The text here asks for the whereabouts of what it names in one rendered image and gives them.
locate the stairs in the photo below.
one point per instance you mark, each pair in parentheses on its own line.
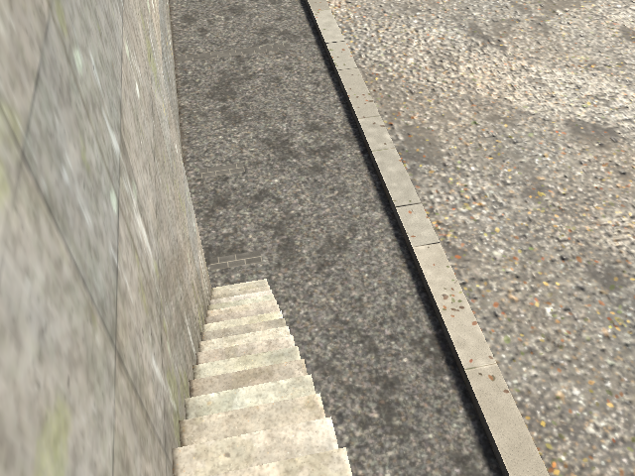
(253,409)

